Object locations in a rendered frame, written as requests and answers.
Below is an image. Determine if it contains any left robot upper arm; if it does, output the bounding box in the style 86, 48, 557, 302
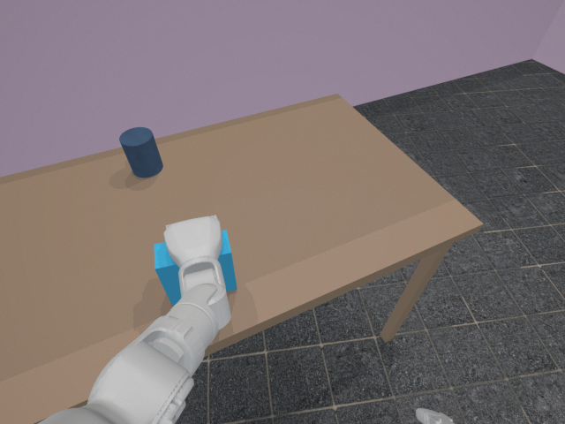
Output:
38, 340, 194, 424

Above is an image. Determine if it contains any sponge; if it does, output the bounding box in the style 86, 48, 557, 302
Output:
154, 230, 237, 305

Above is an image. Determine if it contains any left robot hand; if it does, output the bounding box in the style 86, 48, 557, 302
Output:
163, 215, 222, 268

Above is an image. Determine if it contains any left robot forearm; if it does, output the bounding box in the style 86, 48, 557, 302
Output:
87, 257, 231, 403

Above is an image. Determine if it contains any table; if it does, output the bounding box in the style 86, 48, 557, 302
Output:
0, 94, 483, 424

